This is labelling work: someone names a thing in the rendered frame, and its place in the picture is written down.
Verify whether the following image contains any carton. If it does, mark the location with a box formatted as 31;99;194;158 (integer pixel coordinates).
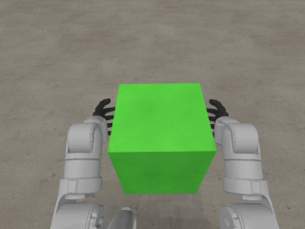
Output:
108;83;217;195

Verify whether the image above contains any left robot shin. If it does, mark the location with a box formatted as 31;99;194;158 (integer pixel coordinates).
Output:
121;207;131;211

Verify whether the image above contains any robot right upper arm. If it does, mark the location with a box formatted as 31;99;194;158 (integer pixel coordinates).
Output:
219;202;278;229

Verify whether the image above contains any robot left upper arm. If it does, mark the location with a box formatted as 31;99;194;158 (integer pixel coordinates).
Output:
51;202;107;229

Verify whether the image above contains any robot right hand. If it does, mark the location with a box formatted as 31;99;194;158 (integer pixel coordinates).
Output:
206;99;229;137

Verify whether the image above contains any left robot thigh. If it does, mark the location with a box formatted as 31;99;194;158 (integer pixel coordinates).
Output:
108;210;137;229

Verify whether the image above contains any robot left forearm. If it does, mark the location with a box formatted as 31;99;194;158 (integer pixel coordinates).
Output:
50;115;109;229

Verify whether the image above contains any robot right forearm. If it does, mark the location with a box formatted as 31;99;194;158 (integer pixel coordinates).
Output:
213;116;279;229

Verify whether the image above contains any robot left hand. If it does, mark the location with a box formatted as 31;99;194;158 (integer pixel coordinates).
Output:
92;98;115;135

